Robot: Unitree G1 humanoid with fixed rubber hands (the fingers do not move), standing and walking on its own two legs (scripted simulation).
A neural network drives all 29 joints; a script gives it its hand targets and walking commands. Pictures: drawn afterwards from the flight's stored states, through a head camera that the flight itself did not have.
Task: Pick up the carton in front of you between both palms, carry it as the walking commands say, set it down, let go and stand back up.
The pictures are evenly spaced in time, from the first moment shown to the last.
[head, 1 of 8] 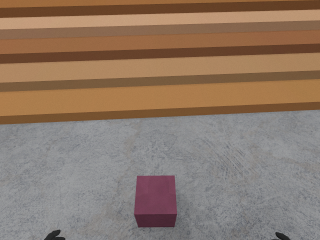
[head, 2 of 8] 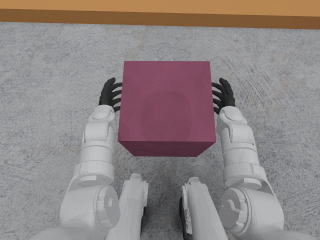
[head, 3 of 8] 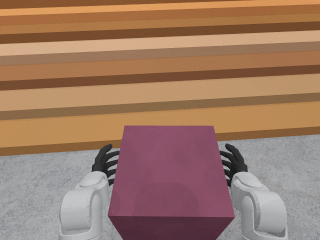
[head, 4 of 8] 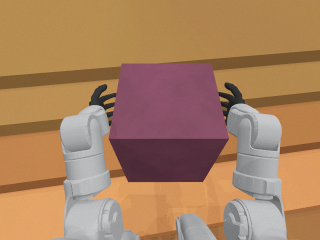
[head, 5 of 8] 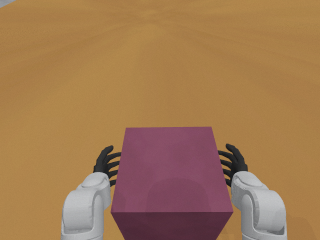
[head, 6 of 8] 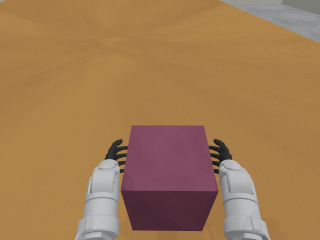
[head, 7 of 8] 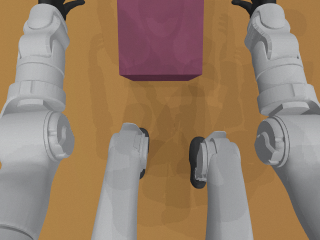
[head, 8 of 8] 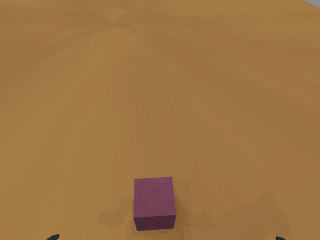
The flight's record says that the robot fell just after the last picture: no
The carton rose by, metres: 1.69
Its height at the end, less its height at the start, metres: +0.93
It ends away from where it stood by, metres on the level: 5.58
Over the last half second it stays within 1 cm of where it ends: yes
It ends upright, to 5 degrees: yes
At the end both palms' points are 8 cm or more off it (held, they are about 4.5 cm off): yes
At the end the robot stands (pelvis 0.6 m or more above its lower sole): yes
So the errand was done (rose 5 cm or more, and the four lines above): yes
